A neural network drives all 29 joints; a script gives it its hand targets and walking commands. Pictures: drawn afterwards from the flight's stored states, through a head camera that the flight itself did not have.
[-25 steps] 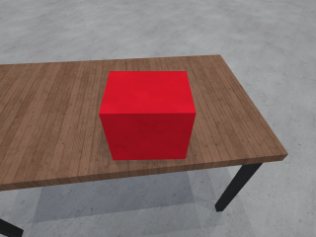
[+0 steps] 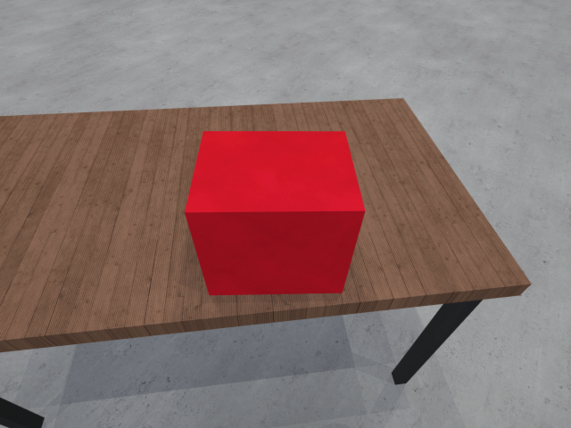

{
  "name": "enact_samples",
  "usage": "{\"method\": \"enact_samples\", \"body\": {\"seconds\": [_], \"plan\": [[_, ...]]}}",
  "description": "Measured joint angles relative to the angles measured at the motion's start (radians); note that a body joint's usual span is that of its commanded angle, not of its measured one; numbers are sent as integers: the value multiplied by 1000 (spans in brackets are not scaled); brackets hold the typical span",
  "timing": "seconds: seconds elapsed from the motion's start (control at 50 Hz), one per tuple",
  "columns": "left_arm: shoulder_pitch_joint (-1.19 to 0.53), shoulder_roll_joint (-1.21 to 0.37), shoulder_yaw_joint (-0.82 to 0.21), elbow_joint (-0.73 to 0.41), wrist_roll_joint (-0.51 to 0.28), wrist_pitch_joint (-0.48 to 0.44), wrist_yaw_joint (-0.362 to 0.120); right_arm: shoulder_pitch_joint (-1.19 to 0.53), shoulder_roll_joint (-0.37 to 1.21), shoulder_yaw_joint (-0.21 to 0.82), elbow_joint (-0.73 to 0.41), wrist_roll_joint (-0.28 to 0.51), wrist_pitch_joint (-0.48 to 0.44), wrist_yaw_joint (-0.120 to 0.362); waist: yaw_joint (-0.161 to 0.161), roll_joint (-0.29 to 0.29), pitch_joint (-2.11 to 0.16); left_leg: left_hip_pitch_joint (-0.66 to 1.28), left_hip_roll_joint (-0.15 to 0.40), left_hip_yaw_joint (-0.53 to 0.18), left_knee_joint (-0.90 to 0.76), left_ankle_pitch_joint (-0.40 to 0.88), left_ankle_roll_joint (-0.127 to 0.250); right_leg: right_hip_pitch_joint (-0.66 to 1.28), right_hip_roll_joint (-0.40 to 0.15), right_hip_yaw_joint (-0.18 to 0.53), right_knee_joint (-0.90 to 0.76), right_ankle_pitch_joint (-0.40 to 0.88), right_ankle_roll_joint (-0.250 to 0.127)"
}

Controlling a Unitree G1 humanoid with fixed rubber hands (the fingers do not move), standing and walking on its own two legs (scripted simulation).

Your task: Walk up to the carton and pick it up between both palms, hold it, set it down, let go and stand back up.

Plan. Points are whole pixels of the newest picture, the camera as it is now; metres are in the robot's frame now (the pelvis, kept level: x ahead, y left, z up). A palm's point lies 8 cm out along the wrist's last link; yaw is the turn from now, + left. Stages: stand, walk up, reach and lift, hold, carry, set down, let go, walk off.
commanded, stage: stand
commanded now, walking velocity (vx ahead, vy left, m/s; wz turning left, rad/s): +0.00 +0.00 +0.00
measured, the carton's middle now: (275, 215) +0.45 +0.02 +0.03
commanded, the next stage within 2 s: none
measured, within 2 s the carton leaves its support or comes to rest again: neither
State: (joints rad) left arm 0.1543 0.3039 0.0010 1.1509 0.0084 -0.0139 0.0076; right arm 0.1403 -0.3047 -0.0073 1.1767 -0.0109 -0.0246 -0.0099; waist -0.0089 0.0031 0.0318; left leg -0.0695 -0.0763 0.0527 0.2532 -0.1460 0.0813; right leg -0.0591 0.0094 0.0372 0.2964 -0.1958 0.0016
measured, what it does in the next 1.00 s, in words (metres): stands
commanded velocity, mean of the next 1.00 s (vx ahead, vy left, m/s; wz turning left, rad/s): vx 0.00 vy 0.00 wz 0.00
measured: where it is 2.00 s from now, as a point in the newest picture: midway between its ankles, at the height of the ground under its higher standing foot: outside the picture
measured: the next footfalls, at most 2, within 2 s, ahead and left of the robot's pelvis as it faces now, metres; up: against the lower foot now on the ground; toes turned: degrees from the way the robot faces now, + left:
none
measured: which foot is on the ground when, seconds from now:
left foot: down 0.00-1.00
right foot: down 0.00-1.00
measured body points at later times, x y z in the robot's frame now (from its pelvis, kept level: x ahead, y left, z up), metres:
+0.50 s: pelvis +0.01 +0.00 +0.00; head +0.02 +0.00 +0.45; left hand +0.07 +0.28 -0.14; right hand +0.07 -0.29 -0.14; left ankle +0.00 +0.06 -0.75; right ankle -0.02 -0.12 -0.75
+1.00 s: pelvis +0.02 +0.00 +0.00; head +0.03 -0.01 +0.45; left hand +0.08 +0.28 -0.14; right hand +0.07 -0.29 -0.14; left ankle +0.00 +0.06 -0.75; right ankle -0.02 -0.12 -0.75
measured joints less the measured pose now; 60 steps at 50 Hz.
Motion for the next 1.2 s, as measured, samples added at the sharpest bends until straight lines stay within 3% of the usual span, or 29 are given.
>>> {"method": "enact_samples", "body": {"seconds": [1.2], "plan": [[-15,-10,5,-3,-1,3,9,-11,0,-9,-8,2,2,-6,-1,-3,15,25,8,-16,2,-31,-12,36,7,0,-20,-21,-9]]}}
